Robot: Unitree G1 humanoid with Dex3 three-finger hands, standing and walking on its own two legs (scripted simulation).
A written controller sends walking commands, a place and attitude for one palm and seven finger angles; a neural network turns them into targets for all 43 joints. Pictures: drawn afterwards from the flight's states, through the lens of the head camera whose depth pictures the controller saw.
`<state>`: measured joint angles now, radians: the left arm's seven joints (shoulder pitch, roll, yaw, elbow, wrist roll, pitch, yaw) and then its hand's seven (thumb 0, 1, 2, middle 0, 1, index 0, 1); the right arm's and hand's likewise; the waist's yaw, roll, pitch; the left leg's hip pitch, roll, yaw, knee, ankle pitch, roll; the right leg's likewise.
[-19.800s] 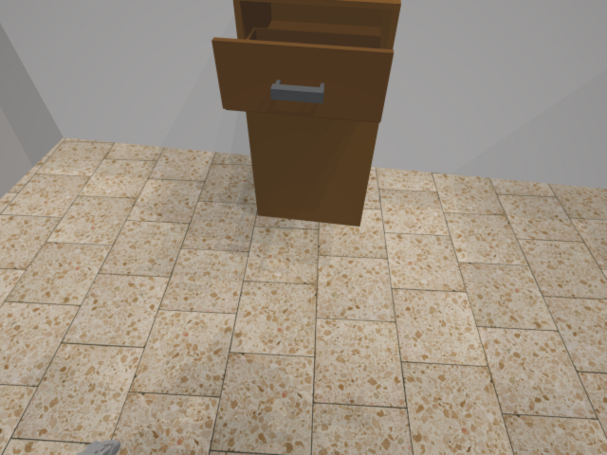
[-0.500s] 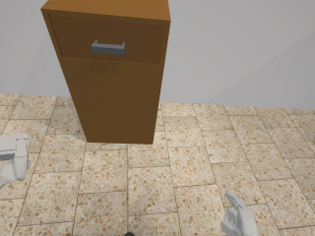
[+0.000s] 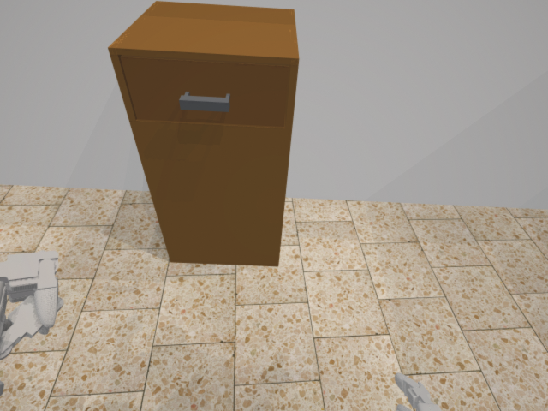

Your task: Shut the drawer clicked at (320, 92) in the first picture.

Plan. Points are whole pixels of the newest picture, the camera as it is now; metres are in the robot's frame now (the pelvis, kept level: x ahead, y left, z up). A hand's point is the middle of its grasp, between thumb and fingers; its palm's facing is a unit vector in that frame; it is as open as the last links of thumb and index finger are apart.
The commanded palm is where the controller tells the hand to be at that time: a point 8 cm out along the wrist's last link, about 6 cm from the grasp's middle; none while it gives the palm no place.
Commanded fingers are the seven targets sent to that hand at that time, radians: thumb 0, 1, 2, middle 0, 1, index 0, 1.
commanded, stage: stop stepping back and stand still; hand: left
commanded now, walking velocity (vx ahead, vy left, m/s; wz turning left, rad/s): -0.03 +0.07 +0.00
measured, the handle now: (206, 99) +0.86 +0.21 +0.04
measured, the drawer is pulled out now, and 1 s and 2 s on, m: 0.00 0.00 0.00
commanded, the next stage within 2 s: let the arm hang, fingers relaxed in 0.24 s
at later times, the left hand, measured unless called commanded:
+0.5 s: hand (99, 377) +0.19 +0.26 -0.06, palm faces +0.10 -0.91 -0.40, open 3.1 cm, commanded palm none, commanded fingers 0.00 0.90 0.90 -1.04 -1.21 -1.04 -1.21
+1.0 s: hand out of the picture -0.05 +0.22 -0.16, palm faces +0.06 -0.97 -0.25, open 6.1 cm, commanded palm none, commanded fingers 0.00 0.90 0.90 -0.20 -0.30 -0.20 -0.30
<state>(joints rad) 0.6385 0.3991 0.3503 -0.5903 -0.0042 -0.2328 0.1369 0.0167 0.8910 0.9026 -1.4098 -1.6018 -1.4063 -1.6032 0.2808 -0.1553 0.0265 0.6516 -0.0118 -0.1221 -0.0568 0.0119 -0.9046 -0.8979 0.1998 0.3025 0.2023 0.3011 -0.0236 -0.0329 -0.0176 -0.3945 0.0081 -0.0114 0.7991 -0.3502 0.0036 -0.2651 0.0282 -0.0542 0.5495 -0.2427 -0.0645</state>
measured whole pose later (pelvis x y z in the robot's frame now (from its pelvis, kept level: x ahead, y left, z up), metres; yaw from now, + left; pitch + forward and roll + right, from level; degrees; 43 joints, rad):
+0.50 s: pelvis +0.00 +0.02 -0.01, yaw +3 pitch -1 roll +0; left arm 0.24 0.31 0.08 0.38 0.04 0.00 0.01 0.00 0.90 0.90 -1.32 -1.52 -1.32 -1.52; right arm 0.11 -0.28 -0.01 0.80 -0.01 -0.04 0.01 0.01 -0.91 -0.90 0.20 0.30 0.20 0.30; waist 0.00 0.04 -0.01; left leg -0.35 -0.01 0.01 0.61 -0.26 0.02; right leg -0.31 -0.02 -0.08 0.61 -0.29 -0.02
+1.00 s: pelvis +0.01 +0.02 +0.01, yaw +3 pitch -2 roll -1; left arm 0.31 0.22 0.00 1.18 0.01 0.01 0.02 0.01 0.91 0.90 -0.42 -0.55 -0.41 -0.55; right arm 0.30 -0.16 0.00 1.14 -0.01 0.02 -0.02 0.01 -0.91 -0.90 0.20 0.30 0.20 0.30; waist 0.01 0.02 0.08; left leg -0.23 -0.01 0.01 0.44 -0.18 0.02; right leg -0.19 -0.01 -0.09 0.42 -0.20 -0.02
